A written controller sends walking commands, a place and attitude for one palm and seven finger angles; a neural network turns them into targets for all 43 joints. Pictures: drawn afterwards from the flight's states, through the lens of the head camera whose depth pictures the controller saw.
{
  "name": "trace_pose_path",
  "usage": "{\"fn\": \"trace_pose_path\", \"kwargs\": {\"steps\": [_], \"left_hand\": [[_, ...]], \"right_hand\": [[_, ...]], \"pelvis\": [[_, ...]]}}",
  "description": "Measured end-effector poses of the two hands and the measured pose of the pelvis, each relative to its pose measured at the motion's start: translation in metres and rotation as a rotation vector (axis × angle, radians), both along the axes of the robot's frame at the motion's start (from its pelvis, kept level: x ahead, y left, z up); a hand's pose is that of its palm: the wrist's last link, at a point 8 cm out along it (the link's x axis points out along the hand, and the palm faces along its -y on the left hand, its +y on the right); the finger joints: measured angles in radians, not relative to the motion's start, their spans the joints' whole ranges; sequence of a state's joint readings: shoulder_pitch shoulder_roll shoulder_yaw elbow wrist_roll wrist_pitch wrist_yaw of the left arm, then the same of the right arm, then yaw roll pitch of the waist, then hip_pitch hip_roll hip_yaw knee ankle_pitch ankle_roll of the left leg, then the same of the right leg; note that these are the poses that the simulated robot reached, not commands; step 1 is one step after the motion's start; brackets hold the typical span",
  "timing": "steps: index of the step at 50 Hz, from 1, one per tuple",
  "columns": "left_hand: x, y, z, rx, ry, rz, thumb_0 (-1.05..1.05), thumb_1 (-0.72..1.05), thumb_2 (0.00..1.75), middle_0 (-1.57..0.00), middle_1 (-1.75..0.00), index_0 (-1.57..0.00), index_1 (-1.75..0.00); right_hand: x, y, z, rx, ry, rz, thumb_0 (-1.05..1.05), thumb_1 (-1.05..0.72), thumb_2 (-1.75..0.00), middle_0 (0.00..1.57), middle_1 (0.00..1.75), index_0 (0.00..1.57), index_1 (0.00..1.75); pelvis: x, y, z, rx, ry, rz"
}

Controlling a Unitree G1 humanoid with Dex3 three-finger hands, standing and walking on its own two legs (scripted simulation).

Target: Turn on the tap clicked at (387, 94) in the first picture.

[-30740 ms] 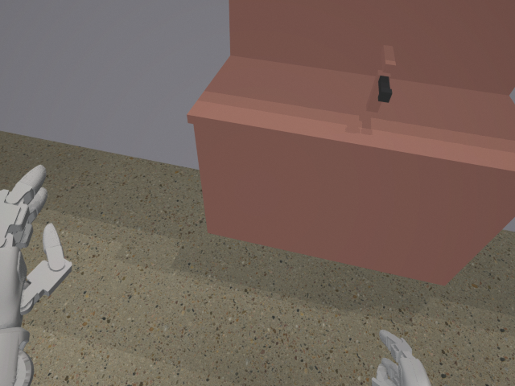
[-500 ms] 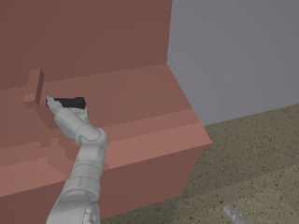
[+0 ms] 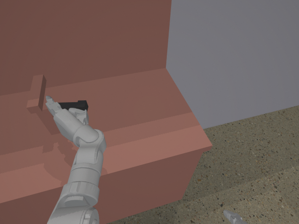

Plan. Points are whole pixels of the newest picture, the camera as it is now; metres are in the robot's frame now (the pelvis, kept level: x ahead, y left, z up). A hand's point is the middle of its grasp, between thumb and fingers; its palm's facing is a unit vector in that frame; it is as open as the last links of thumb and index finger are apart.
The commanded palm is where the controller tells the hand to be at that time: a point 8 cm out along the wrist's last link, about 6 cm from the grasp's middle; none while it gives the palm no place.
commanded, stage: lift the hand up off the lever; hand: left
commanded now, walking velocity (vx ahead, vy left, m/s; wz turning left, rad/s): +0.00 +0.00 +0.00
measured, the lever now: (82, 106) +0.43 +0.23 +0.08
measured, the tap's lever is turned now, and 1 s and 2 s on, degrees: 76 76 78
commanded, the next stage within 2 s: draw the hand back beside the body in 1.90 s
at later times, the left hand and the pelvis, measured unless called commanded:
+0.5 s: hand (82, 113) +0.37 +0.20 +0.11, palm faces +0.81 -0.59 -0.07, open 7.8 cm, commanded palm +0.32 +0.21 +0.11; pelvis +0.00 +0.00 +0.00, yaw +1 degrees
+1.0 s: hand (80, 108) +0.38 +0.20 +0.13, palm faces +0.80 -0.60 -0.07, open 7.8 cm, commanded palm +0.32 +0.21 +0.13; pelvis +0.00 -0.01 +0.01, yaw +1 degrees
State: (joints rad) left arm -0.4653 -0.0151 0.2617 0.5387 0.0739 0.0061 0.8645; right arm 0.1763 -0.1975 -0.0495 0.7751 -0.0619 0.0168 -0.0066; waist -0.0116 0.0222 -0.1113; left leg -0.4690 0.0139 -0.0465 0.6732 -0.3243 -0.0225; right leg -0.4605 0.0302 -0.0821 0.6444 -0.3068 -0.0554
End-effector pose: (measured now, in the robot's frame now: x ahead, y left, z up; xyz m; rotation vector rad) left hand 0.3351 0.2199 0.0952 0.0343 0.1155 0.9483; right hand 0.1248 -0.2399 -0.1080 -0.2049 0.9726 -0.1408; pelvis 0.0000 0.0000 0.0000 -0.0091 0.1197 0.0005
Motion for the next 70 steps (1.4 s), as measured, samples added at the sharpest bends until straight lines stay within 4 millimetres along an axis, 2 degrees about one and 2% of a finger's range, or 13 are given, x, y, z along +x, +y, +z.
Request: {"fn": "trace_pose_path", "kwargs": {"steps": [19, 27, 51, 70], "left_hand": [[-0.013, -0.002, 0.008, -0.019, 0.015, -0.003, 0.02, 0.9, 0.9, -0.17, -0.15, -0.15, -0.15], [-0.016, -0.001, 0.024, 0.003, -0.009, -0.005, 0.02, 0.9, 0.9, -0.15, -0.15, -0.15, -0.15], [-0.014, -0.001, 0.039, -0.012, -0.001, -0.015, 0.02, 0.9, 0.9, -0.15, -0.15, -0.15, -0.15], [-0.016, 0.005, 0.05, -0.03, -0.009, -0.03, 0.02, 0.9, 0.9, -0.15, -0.15, -0.15, -0.15]], "right_hand": [[0.042, 0.02, 0.013, 0.025, -0.091, 0.066, 0.01, -0.91, -0.89, 0.2, 0.3, 0.2, 0.29], [0.046, 0.021, 0.015, 0.027, -0.099, 0.075, 0.01, -0.91, -0.89, 0.2, 0.3, 0.21, 0.29], [0.042, 0.008, 0.02, 0.014, -0.101, 0.051, 0.01, -0.91, -0.89, 0.2, 0.3, 0.2, 0.29], [0.07, 0.018, 0.032, 0.028, -0.149, 0.076, 0.01, -0.91, -0.89, 0.2, 0.3, 0.2, 0.29]], "pelvis": [[0.003, 0.002, 0.003, 0.0, -0.03, 0.005], [0.001, 0.0, 0.005, 0.003, -0.049, 0.013], [0.002, -0.006, 0.012, 0.004, -0.08, 0.013], [0.012, -0.004, 0.015, 0.006, -0.102, 0.008]]}}
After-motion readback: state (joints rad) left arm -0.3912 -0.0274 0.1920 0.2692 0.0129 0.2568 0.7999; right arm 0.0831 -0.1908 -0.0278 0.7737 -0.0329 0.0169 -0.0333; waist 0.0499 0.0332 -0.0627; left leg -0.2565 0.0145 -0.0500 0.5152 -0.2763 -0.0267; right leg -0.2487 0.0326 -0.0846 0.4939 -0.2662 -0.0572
